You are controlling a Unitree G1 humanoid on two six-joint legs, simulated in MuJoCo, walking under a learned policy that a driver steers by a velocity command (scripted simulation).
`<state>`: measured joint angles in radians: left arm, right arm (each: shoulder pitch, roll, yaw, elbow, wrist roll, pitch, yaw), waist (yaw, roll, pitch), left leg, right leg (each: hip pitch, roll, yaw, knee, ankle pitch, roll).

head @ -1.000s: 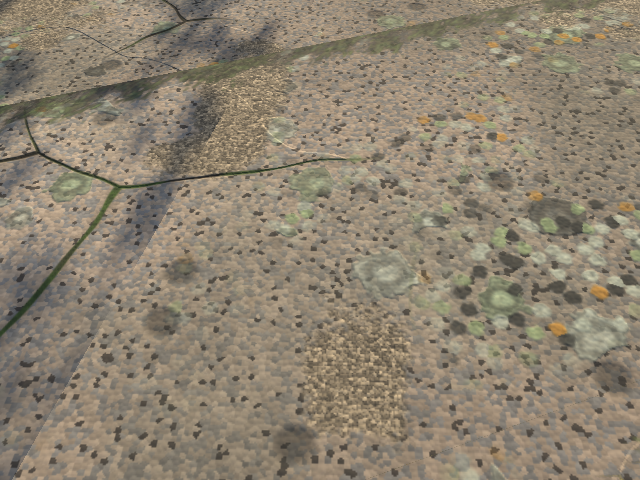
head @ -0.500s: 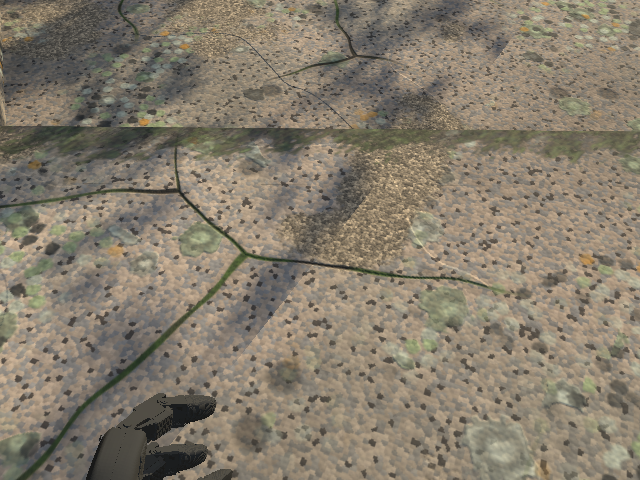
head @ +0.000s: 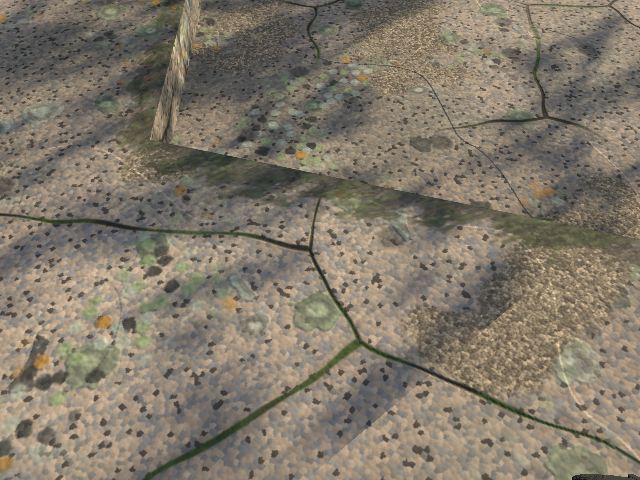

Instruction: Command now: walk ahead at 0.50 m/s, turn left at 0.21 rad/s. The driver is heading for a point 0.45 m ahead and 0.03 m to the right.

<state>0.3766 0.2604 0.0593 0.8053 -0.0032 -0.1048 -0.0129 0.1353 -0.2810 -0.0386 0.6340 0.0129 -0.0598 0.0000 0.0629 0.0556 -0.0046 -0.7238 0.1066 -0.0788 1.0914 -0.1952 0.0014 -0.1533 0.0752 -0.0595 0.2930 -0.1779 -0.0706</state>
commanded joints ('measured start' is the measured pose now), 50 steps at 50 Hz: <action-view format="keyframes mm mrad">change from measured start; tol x32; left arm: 1 -78 136 23 -73 -6 -17 -2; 50 -263 45 -4 -45 18 91 27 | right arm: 1 -51 -10 7 -62 -6 -21 4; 50 143 -90 -39 196 -34 73 -42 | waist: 1 -27 -105 30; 12 -136 -148 -153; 14 -139 242 -429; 23 -7 10 -15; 36 -72 -312 -324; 50 -54 6 23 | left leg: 1 23 21 36 -220 154 -7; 10 185 -89 100 -593 93 63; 12 587 -89 95 -624 159 127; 14 1178 316 -582 -667 92 358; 26 448 51 67 -855 629 214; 34 552 7 40 -558 389 97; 38 204 -74 -5 -48 -505 -57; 47 576 -85 94 -559 -11 -14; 50 340 -18 -1 -680 -318 50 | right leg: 1 -42 -237 179 -149 205 -154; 12 101 -250 95 297 635 -42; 14 -526 -39 93 920 -389 49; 15 -649 -90 173 1021 -385 49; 33 -197 -95 73 189 245 31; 36 288 -436 407 228 986 -229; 41 -93 -335 373 27 163 -148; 50 -184 -105 113 96 -251 55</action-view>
